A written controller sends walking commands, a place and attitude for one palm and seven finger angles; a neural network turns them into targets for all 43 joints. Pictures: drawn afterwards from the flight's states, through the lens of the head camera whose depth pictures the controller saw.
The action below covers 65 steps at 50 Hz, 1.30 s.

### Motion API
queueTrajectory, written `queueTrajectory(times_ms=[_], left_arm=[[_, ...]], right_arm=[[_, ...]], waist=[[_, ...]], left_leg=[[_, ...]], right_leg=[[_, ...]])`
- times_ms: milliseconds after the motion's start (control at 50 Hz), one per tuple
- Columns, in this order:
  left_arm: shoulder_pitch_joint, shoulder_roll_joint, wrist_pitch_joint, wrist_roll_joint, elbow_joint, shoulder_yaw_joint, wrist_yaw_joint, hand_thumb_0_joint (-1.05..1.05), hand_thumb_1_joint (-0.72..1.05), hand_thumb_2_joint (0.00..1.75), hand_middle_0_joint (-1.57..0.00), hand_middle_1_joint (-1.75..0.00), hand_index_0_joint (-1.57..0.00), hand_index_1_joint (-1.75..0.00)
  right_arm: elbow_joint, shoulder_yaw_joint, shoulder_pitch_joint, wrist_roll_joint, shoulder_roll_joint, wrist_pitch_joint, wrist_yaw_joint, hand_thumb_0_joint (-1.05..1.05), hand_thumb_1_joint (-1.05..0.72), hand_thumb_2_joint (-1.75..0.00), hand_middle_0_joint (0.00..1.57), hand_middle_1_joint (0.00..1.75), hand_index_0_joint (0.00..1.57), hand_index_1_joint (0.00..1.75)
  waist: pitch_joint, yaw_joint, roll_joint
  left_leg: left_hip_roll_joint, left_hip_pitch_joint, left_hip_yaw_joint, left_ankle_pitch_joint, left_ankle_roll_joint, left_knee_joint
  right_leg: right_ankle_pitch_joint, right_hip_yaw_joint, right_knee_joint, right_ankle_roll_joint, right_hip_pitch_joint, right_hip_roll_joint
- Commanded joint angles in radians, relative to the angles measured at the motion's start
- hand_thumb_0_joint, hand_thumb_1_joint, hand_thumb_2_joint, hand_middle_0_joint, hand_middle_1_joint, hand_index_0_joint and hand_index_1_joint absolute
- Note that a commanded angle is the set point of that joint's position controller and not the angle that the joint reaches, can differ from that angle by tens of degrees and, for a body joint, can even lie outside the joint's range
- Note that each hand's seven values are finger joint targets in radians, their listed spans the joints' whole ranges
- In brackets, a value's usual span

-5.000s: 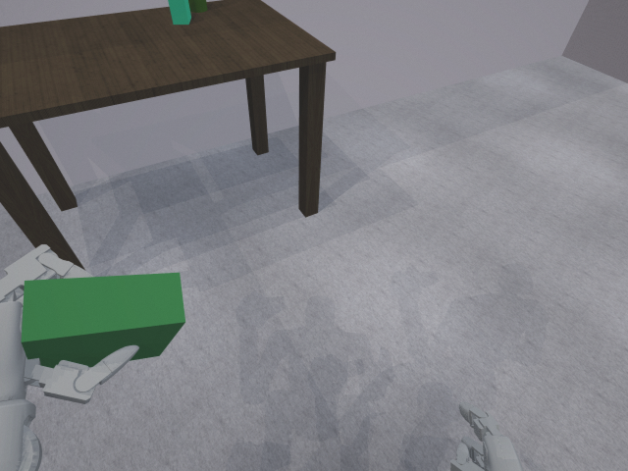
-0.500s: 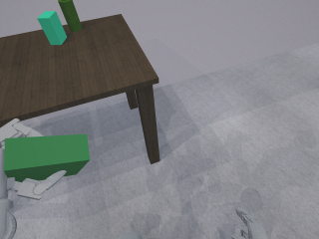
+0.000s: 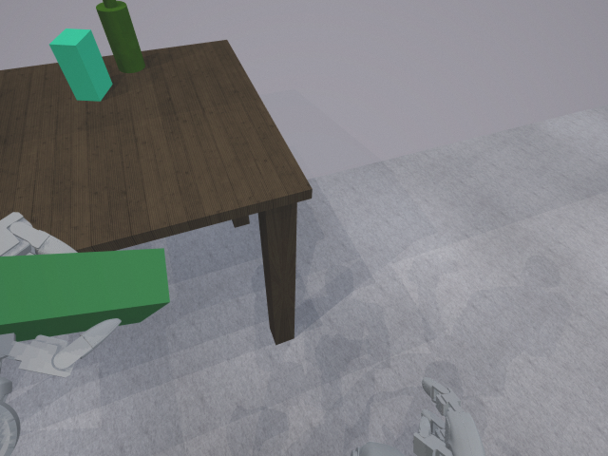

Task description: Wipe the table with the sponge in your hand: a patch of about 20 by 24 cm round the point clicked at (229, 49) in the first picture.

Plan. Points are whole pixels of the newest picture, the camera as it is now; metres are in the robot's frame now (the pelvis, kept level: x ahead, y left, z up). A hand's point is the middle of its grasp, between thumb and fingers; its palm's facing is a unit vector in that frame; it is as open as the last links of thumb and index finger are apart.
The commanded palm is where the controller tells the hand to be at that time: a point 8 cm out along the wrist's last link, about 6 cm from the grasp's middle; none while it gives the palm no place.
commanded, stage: take the last steps up to it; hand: left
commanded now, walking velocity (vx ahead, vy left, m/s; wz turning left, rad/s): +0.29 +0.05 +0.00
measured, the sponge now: (106, 294) +0.24 +0.21 +0.16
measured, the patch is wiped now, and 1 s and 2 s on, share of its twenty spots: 0.00 0.00 0.00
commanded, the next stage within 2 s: come to a stop and stand still in 0.62 s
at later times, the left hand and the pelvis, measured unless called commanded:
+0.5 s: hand (136, 217) +0.31 +0.20 +0.18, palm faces +0.34 -0.79 -0.50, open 9.3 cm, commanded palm +0.25 +0.26 +0.18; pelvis +0.10 -0.03 +0.01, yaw +1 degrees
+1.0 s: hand (146, 184) +0.36 +0.20 +0.18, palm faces +0.43 -0.76 -0.48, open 9.3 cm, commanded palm +0.31 +0.25 +0.18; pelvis +0.16 -0.04 -0.01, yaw +1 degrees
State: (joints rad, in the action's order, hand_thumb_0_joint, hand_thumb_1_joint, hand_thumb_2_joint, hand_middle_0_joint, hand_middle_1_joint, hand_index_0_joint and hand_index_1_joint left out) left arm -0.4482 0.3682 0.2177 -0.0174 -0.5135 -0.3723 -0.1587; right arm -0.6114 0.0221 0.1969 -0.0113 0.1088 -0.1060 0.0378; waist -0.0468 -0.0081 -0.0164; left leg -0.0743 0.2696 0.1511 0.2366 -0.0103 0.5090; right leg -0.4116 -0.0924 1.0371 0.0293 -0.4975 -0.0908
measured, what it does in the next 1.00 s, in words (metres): walks ahead: right foot, then left foot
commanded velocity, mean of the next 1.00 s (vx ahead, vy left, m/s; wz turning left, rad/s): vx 0.11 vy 0.06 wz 0.01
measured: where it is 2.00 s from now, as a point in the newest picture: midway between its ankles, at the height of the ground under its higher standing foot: outside the picture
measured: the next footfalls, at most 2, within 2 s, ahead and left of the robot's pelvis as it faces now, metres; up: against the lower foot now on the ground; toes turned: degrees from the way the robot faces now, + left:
right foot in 0.16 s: +0.11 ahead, -0.12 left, +0.00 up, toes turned -9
left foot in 0.58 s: +0.21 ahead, +0.12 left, +0.00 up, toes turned +10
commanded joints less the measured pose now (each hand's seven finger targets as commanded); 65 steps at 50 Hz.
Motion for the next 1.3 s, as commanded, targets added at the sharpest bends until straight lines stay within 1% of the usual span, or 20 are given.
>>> queueTrajectory(times_ms=[0,100,120,140,160,200,240,300,420,520,540,560,580,600,700,880,940,980,1080,1280], left_arm=[[0.013,0.156,0.077,-0.009,-0.287,-0.105,-0.013,0.0,0.1,1.3,-1.2,-1.6,-1.2,-1.6],[0.063,0.152,0.045,-0.004,-0.116,-0.109,-0.018,0.0,0.1,1.3,-1.2,-1.6,-1.2,-1.6],[0.079,0.153,0.041,0.003,-0.085,-0.104,-0.017,0.0,0.1,1.3,-1.2,-1.6,-1.2,-1.6],[0.097,0.179,0.033,0.008,-0.068,-0.108,-0.018,0.0,0.1,1.3,-1.2,-1.6,-1.2,-1.6],[0.116,0.206,0.029,-0.005,-0.067,-0.13,-0.022,0.0,0.1,1.3,-1.2,-1.6,-1.2,-1.6],[0.168,0.182,0.047,-0.01,-0.075,-0.1,-0.007,0.0,0.1,1.3,-1.2,-1.6,-1.2,-1.6],[0.054,0.175,0.065,0.001,-0.074,-0.112,-0.004,0.0,0.1,1.3,-1.2,-1.6,-1.2,-1.6],[0.056,0.184,0.089,0.0,-0.179,-0.116,-0.009,0.0,0.1,1.3,-1.2,-1.6,-1.2,-1.6],[-0.078,0.2,0.087,-0.015,-0.28,-0.17,-0.036,0.0,0.1,1.3,-1.2,-1.6,-1.2,-1.6],[-0.043,0.17,0.069,-0.018,-0.232,-0.148,-0.046,0.0,0.1,1.3,-1.2,-1.6,-1.2,-1.6],[-0.02,0.171,0.073,-0.018,-0.221,-0.141,-0.045,0.0,0.1,1.3,-1.2,-1.6,-1.2,-1.6],[-0.003,0.167,0.079,-0.021,-0.226,-0.133,-0.043,0.0,0.1,1.3,-1.2,-1.6,-1.2,-1.6],[0.01,0.163,0.084,-0.021,-0.231,-0.108,-0.036,0.0,0.1,1.3,-1.2,-1.6,-1.2,-1.6],[0.013,0.168,0.081,-0.008,-0.164,-0.107,-0.03,0.0,0.1,1.3,-1.2,-1.6,-1.2,-1.6],[0.06,0.168,0.074,-0.001,-0.337,-0.077,-0.013,0.0,0.1,1.3,-1.2,-1.6,-1.2,-1.6],[-0.014,0.162,0.019,-0.024,-0.192,-0.126,-0.023,0.0,0.1,1.3,-1.2,-1.6,-1.2,-1.6],[0.041,0.166,0.016,-0.015,-0.14,-0.102,-0.025,0.0,0.1,1.3,-1.2,-1.6,-1.2,-1.6],[0.061,0.158,0.0,-0.026,-0.124,-0.085,-0.014,0.0,0.1,1.3,-1.2,-1.6,-1.2,-1.6],[0.02,0.189,0.028,-0.011,-0.189,-0.126,-0.031,0.0,0.1,1.3,-1.2,-1.6,-1.2,-1.6],[-0.116,0.178,0.035,-0.019,-0.225,-0.147,-0.041,0.0,0.1,1.3,-1.2,-1.6,-1.2,-1.6]], right_arm=[[0.127,-0.067,-0.051,0.011,0.195,-0.067,0.021,0.0,-0.9,-0.9,0.2,0.3,0.2,0.3],[0.113,-0.063,-0.066,0.007,0.191,-0.034,0.041,0.0,-0.9,-0.9,0.2,0.3,0.2,0.3],[0.11,-0.066,-0.056,0.005,0.179,-0.022,0.04,0.0,-0.9,-0.9,0.2,0.3,0.2,0.3],[0.12,-0.058,-0.058,0.005,0.157,-0.012,0.036,0.0,-0.9,-0.9,0.2,0.3,0.2,0.3],[0.129,-0.054,-0.115,0.008,0.174,-0.015,0.034,0.0,-0.9,-0.9,0.2,0.3,0.2,0.3],[0.105,-0.067,-0.096,0.004,0.19,-0.019,0.021,0.0,-0.9,-0.9,0.2,0.3,0.2,0.3],[0.091,-0.049,-0.101,0.012,0.179,0.007,0.018,0.0,-0.9,-0.9,0.2,0.3,0.2,0.3],[0.113,-0.056,-0.118,0.014,0.186,0.02,0.016,0.0,-0.9,-0.9,0.2,0.3,0.2,0.3],[0.18,-0.077,-0.086,0.016,0.175,0.011,0.017,0.0,-0.9,-0.9,0.2,0.3,0.2,0.3],[0.18,-0.096,-0.037,0.012,0.192,0.016,0.036,0.0,-0.9,-0.9,0.2,0.3,0.2,0.3],[0.178,-0.102,-0.025,0.01,0.204,0.018,0.043,0.0,-0.9,-0.9,0.2,0.3,0.2,0.3],[0.184,-0.109,-0.032,0.005,0.227,0.02,0.043,0.0,-0.9,-0.9,0.2,0.3,0.2,0.3],[0.193,-0.108,-0.037,-0.004,0.234,0.017,0.039,0.0,-0.9,-0.9,0.2,0.3,0.2,0.3],[0.193,-0.095,-0.031,-0.004,0.226,0.012,0.028,0.0,-0.9,-0.9,0.2,0.3,0.2,0.3],[0.152,-0.079,-0.057,0.003,0.21,-0.018,0.016,0.0,-0.9,-0.9,0.2,0.3,0.2,0.3],[0.152,-0.043,-0.047,0.007,0.189,-0.027,0.019,0.0,-0.9,-0.9,0.2,0.3,0.2,0.3],[0.156,-0.034,-0.041,0.005,0.163,-0.015,0.02,0.0,-0.9,-0.9,0.2,0.3,0.2,0.3],[0.154,-0.05,-0.064,-0.006,0.178,-0.014,0.011,0.0,-0.9,-0.9,0.2,0.3,0.2,0.3],[0.163,-0.024,-0.121,0.003,0.158,0.019,0.027,0.0,-0.9,-0.9,0.2,0.3,0.2,0.3],[0.177,-0.068,-0.06,0.009,0.205,0.031,0.03,0.0,-0.9,-0.9,0.2,0.3,0.2,0.3]], waist=[[0.136,0.007,0.27],[0.134,0.014,0.125],[0.141,0.016,-0.018],[0.139,0.013,-0.28],[0.108,0.037,-0.305],[0.068,0.01,-0.209],[0.086,0.015,-0.09],[0.124,0.006,-0.072],[0.19,0.045,-0.104],[0.217,0.009,-0.081],[0.231,-0.006,-0.009],[0.25,-0.003,0.164],[0.234,0.009,0.283],[0.167,0.004,0.216],[0.157,0.015,0.25],[0.17,0.011,0.174],[0.188,-0.018,-0.077],[0.18,0.007,-0.231],[0.208,0.007,-0.091],[0.224,0.027,-0.109]], left_leg=[[-0.211,-0.058,-0.152,-0.111,-0.146,-0.224],[-0.166,0.032,-0.094,0.097,-0.077,-0.021],[-0.098,0.099,-0.036,0.149,-0.05,0.175],[0.028,0.321,0.014,0.286,-0.002,0.444],[0.04,0.44,-0.094,0.336,0.015,0.65],[-0.005,0.437,-0.181,0.215,0.03,0.769],[-0.018,0.424,-0.156,0.127,0.045,0.751],[-0.025,0.367,-0.111,0.077,0.046,0.597],[0.015,0.233,0.0,0.061,0.029,0.192],[0.045,-0.07,0.039,-0.126,0.017,-0.07],[0.011,-0.187,-0.005,-0.165,-0.006,-0.104],[-0.144,-0.303,-0.201,-0.313,-0.083,-0.116],[-0.32,-0.36,-0.435,-0.48,-0.178,-0.132],[-0.346,-0.261,-0.481,-0.405,-0.217,-0.176],[-0.215,-0.158,-0.223,-0.361,-0.166,-0.165],[-0.194,-0.065,-0.107,-0.321,-0.041,-0.077],[-0.01,0.07,-0.038,0.037,0.047,0.158],[0.054,0.129,-0.114,0.297,0.054,0.427],[0.043,0.191,-0.153,0.204,0.062,0.506],[0.059,0.032,-0.096,0.187,0.021,0.095]], right_leg=[[0.041,-0.058,-0.226,0.009,0.096,0.018],[0.106,-0.081,-0.552,-0.004,0.334,0.044],[0.083,0.067,-0.643,-0.048,0.386,-0.047],[0.1,0.454,-0.747,-0.154,0.491,-0.264],[0.194,0.612,-0.801,-0.221,0.497,-0.391],[0.172,0.536,-0.799,-0.218,0.421,-0.356],[0.43,0.273,-0.731,-0.178,0.427,-0.268],[0.633,0.116,-0.706,-0.158,0.433,-0.242],[0.787,0.108,-0.648,-0.171,0.539,-0.231],[0.598,0.047,-0.496,-0.103,0.422,-0.158],[0.532,0.032,-0.382,-0.074,0.346,-0.121],[0.249,-0.018,-0.221,-0.03,0.192,-0.03],[-0.212,-0.007,-0.041,-0.011,0.006,0.033],[-0.256,0.039,0.091,-0.021,-0.045,0.057],[-0.031,0.019,-0.003,-0.001,-0.02,0.004],[0.198,-0.025,-0.571,0.008,0.322,0.069],[0.808,0.273,-0.652,-0.093,0.41,-0.168],[0.926,0.368,-0.683,-0.14,0.374,-0.274],[0.894,0.188,-0.629,-0.137,0.431,-0.235],[0.29,0.256,-0.75,-0.143,0.378,-0.219]])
